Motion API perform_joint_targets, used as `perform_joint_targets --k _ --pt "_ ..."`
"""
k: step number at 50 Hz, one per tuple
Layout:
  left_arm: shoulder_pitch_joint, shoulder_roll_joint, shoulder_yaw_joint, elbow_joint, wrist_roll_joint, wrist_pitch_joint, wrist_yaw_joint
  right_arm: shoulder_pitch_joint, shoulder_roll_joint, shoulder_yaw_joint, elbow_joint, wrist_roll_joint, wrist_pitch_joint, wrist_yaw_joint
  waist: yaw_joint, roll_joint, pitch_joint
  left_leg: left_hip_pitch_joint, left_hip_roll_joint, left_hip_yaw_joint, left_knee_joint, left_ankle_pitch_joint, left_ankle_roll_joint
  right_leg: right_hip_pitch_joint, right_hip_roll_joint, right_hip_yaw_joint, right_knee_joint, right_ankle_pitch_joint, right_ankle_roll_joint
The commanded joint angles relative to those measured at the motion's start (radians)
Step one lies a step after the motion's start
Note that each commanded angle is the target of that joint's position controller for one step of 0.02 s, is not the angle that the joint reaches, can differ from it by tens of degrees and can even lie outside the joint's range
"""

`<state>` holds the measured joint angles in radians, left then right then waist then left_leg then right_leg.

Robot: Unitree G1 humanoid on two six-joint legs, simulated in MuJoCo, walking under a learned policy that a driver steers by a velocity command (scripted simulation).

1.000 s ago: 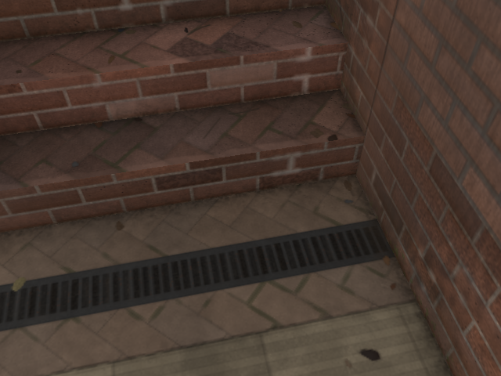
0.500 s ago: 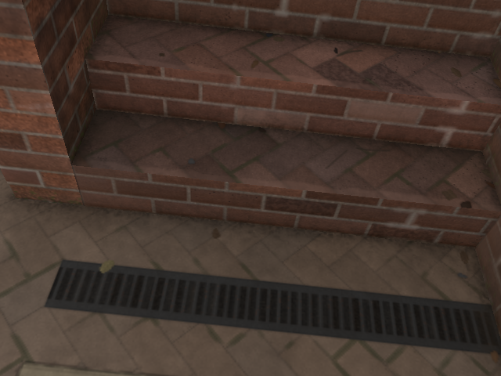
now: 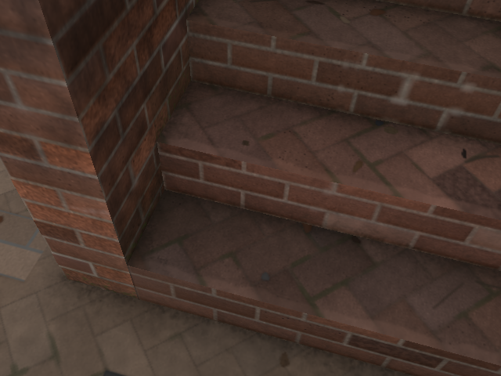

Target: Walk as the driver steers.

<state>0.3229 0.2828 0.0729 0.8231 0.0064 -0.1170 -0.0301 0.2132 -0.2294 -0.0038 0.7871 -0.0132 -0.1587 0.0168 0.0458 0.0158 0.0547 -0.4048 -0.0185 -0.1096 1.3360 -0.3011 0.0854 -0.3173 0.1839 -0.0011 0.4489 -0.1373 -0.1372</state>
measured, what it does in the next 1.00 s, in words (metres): climbs, turning right: left foot, then right foot 0.19 m higher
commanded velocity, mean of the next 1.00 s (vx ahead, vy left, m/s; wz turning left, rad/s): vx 1.00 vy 0.00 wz -0.54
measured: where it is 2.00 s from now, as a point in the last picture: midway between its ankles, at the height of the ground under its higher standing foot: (485, 20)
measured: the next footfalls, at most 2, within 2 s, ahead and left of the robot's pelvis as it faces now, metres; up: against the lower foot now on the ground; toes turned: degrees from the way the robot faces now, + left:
left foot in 0.26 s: +0.44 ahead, +0.15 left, +0.00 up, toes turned -21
right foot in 0.68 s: +0.61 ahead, -0.27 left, +0.19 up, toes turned -46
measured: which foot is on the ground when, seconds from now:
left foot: up 0.00-0.24, down 0.26-0.70, up 0.72-1.00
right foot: down 0.00-0.26, up 0.28-0.66, down 0.68-1.00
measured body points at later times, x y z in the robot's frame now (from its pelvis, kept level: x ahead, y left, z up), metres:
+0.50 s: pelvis +0.39 +0.01 +0.01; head +0.40 -0.02 +0.46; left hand +0.72 +0.11 -0.03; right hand +0.25 -0.25 -0.13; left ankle +0.40 +0.16 -0.73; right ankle +0.39 -0.12 -0.49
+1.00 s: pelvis +0.66 -0.25 +0.20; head +0.64 -0.25 +0.65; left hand +0.70 -0.04 +0.05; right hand +0.81 -0.51 +0.17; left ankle +0.84 -0.18 -0.16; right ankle +0.58 -0.25 -0.54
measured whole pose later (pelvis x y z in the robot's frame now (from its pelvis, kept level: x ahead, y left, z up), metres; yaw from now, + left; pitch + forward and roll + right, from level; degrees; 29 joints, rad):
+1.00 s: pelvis +0.66 -0.25 +0.20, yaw -34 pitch +1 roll +2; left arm 0.53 0.13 -0.08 1.11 0.06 -0.04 -0.06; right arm -0.04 -0.05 0.12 0.56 0.07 -0.07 0.04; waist -0.03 0.01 -0.08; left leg -1.47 -0.06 -0.10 2.25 0.03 0.18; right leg -0.14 -0.02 -0.21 0.49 -0.39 -0.08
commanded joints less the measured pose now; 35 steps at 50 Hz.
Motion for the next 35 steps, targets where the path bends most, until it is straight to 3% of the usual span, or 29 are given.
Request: perform_joint_targets --k 1,2,4,5,6,8,9,11,12,13,14,15,16,17,18,19,20,22,24,26,27,28,29,30,31,32,33,34,35 --pt "-0.050 0.083 0.004 -0.082 -0.013 -0.028 0.000 -0.011 -0.100 -0.007 -0.132 -0.026 -0.023 -0.010 -0.098 0.030 -0.026 -0.248 0.089 -0.052 -0.112 0.014 -0.036 0.123 -0.276 0.534 -0.304 -0.105 -0.214" --pt "-0.058 0.083 0.002 -0.078 -0.031 -0.030 0.003 -0.039 -0.100 -0.005 -0.158 -0.032 -0.017 -0.017 -0.115 0.031 0.009 -0.204 0.098 -0.026 -0.211 0.015 -0.060 0.019 -0.256 0.480 -0.317 -0.061 -0.207" --pt "-0.079 0.119 0.011 -0.087 -0.044 -0.023 0.024 -0.153 -0.097 0.009 -0.228 -0.051 -0.016 -0.029 -0.104 0.022 0.070 -0.035 0.073 0.054 -0.488 0.166 -0.107 -0.199 -0.177 0.346 -0.315 0.081 -0.164" --pt "-0.052 0.117 0.011 -0.079 -0.049 -0.016 0.031 -0.215 -0.052 0.023 -0.260 -0.052 -0.020 -0.023 -0.072 0.027 0.069 0.102 0.041 0.095 -0.627 0.288 -0.118 -0.287 -0.139 0.308 -0.292 0.064 -0.127" --pt "0.008 0.138 0.018 -0.061 -0.050 -0.013 0.034 -0.260 -0.038 0.024 -0.282 -0.042 -0.019 -0.021 -0.034 0.016 0.047 0.192 0.006 0.109 -0.682 0.391 -0.133 -0.312 -0.143 0.331 -0.283 0.030 -0.106" --pt "0.033 0.148 0.025 -0.065 -0.055 -0.005 0.035 -0.261 -0.103 -0.003 -0.294 -0.009 -0.004 -0.031 -0.018 -0.060 0.022 0.211 -0.014 0.050 -0.786 0.415 -0.143 -0.205 -0.149 0.392 -0.213 -0.018 -0.073" --pt "0.040 0.118 0.017 -0.059 -0.055 0.002 0.033 -0.196 -0.119 -0.009 -0.270 0.006 0.005 -0.033 -0.043 -0.122 -0.028 0.250 -0.010 0.016 -0.759 0.351 -0.140 -0.131 -0.170 0.427 -0.120 -0.029 -0.060" --pt "0.006 0.106 0.013 -0.080 -0.061 0.008 0.027 -0.106 -0.179 -0.042 -0.262 0.011 0.001 -0.043 -0.127 -0.108 -0.099 0.346 -0.022 0.037 -0.813 0.248 -0.102 -0.054 -0.154 0.424 0.108 0.247 -0.005" --pt "-0.051 0.089 0.004 -0.103 -0.057 0.013 0.016 0.104 -0.195 -0.053 -0.211 -0.003 -0.008 -0.050 -0.247 -0.092 -0.200 0.561 0.022 0.024 -0.814 0.229 -0.056 -0.121 -0.122 0.384 0.409 0.395 0.049" --pt "-0.046 -0.032 -0.036 -0.131 -0.031 0.009 0.018 0.342 -0.236 -0.070 -0.151 -0.003 -0.002 -0.058 -0.299 0.045 -0.394 0.864 0.222 -0.155 -0.789 0.078 0.010 -0.284 -0.090 0.305 0.764 0.018 0.073" --pt "0.075 -0.122 -0.074 -0.181 -0.069 -0.005 0.020 0.304 -0.305 -0.074 -0.161 -0.035 0.005 -0.055 -0.165 0.384 -0.447 0.950 0.488 -0.717 -0.996 0.013 0.158 -0.520 -0.030 0.252 0.969 -0.480 0.089" --pt "0.126 0.007 -0.059 -0.164 -0.107 0.010 0.028 0.209 -0.261 -0.083 -0.153 -0.026 0.014 -0.058 -0.118 0.372 -0.353 0.846 0.537 -0.870 -1.037 -0.348 0.200 -0.662 -0.194 0.200 1.085 -0.363 0.093" --pt "0.021 0.059 -0.055 -0.171 -0.081 0.031 0.032 0.176 -0.161 -0.066 -0.161 -0.025 0.023 -0.058 -0.156 0.209 -0.222 0.730 0.469 -0.698 -1.050 -0.350 0.177 -0.685 -0.231 0.148 1.127 -0.292 0.099" --pt "-0.074 0.046 -0.054 -0.201 -0.054 0.044 0.033 0.142 -0.126 -0.057 -0.147 -0.022 0.032 -0.051 -0.154 0.091 -0.114 0.587 0.417 -0.512 -1.061 -0.103 0.157 -0.677 -0.247 0.099 1.192 -0.264 0.112" --pt "-0.107 0.021 -0.059 -0.232 -0.035 0.052 0.035 0.113 -0.132 -0.059 -0.132 -0.031 0.037 -0.046 -0.125 0.045 -0.090 0.495 0.384 -0.409 -1.064 0.047 0.135 -0.666 -0.266 0.092 1.259 -0.254 0.109" --pt "-0.108 -0.003 -0.064 -0.258 -0.040 0.066 0.028 0.076 -0.124 -0.056 -0.106 -0.029 0.039 -0.045 -0.077 0.044 -0.043 0.397 0.356 -0.295 -1.078 0.148 0.118 -0.665 -0.285 0.113 1.321 -0.263 0.110" --pt "-0.109 -0.044 -0.080 -0.296 -0.047 0.076 0.027 0.062 -0.128 -0.058 -0.081 -0.014 0.035 -0.043 -0.043 0.046 -0.018 0.319 0.362 -0.216 -1.104 0.207 0.109 -0.680 -0.307 0.117 1.369 -0.289 0.108" --pt "-0.115 -0.063 -0.095 -0.343 -0.048 0.096 0.027 0.025 -0.088 -0.042 -0.052 0.002 0.033 -0.041 0.011 0.031 0.019 0.218 0.348 -0.053 -1.107 0.380 0.086 -0.717 -0.316 0.129 1.415 -0.269 0.130" --pt "-0.177 -0.089 -0.106 -0.390 -0.028 0.112 0.039 0.046 -0.102 -0.037 0.006 -0.001 0.035 -0.050 0.010 0.068 0.019 0.211 0.359 0.052 -1.115 0.536 0.084 -0.806 -0.276 0.081 1.620 -0.290 0.156" --pt "-0.281 -0.106 -0.123 -0.454 -0.033 0.113 0.038 0.125 -0.119 -0.035 0.056 -0.006 0.040 -0.049 -0.016 0.051 0.038 0.378 0.387 0.093 -1.110 0.570 0.066 -1.065 -0.271 0.093 1.794 -0.409 0.148" --pt "-0.363 -0.124 -0.138 -0.502 -0.038 0.104 0.032 0.142 -0.141 -0.038 0.074 -0.002 0.050 -0.052 -0.022 0.040 0.065 0.467 0.381 0.136 -1.107 0.582 0.034 -1.199 -0.285 0.095 1.759 -0.466 0.140" --pt "-0.457 -0.120 -0.146 -0.542 -0.036 0.090 0.025 0.145 -0.132 -0.036 0.087 -0.007 0.063 -0.059 -0.035 0.008 0.094 0.505 0.347 0.198 -1.102 0.629 -0.010 -1.256 -0.305 0.070 1.629 -0.471 0.130" --pt "-0.542 -0.112 -0.163 -0.592 -0.021 0.080 0.011 0.182 -0.175 -0.039 0.095 -0.011 0.079 -0.072 -0.046 -0.048 0.093 0.468 0.296 0.248 -1.138 0.553 -0.015 -1.209 -0.330 -0.038 1.406 -0.425 0.148" --pt "-0.607 -0.111 -0.173 -0.652 -0.016 0.079 -0.011 0.209 -0.176 -0.028 0.113 -0.024 0.093 -0.092 -0.042 -0.005 0.019 0.365 0.278 0.288 -1.198 0.668 -0.015 -1.006 -0.347 -0.087 1.301 -0.331 0.145" --pt "-0.561 -0.094 -0.181 -0.637 -0.030 0.087 -0.027 0.128 -0.231 -0.023 0.076 -0.034 0.093 -0.098 -0.001 -0.013 -0.056 0.111 0.231 0.352 -1.262 0.928 0.020 -0.549 -0.288 -0.192 1.058 -0.193 0.118" --pt "-0.502 -0.068 -0.158 -0.609 -0.037 0.084 -0.032 0.177 -0.357 -0.050 0.062 -0.010 0.080 -0.101 0.012 0.089 -0.157 0.106 0.276 0.328 -1.204 1.477 0.066 -0.252 -0.200 -0.257 0.985 -0.320 0.085" --pt "-0.320 0.027 -0.103 -0.562 -0.028 0.087 -0.029 0.183 -0.457 -0.071 0.067 -0.027 0.068 -0.077 0.127 0.197 -0.340 0.194 0.372 0.285 -1.040 2.173 0.130 0.007 -0.114 -0.248 1.039 -0.390 0.044" --pt "-0.133 0.117 -0.051 -0.498 -0.020 0.094 -0.023 0.175 -0.476 -0.089 0.054 -0.010 0.075 -0.060 0.207 0.230 -0.455 0.345 0.370 0.262 -0.810 2.334 0.123 0.081 -0.045 -0.172 0.834 -0.458 -0.018" --pt "0.082 0.225 0.005 -0.407 -0.016 0.101 -0.013 0.148 -0.427 -0.090 0.010 0.013 0.051 -0.051 0.296 0.154 -0.523 0.122 0.341 0.154 -0.489 2.061 0.095 0.391 -0.067 0.137 0.542 -0.334 -0.081"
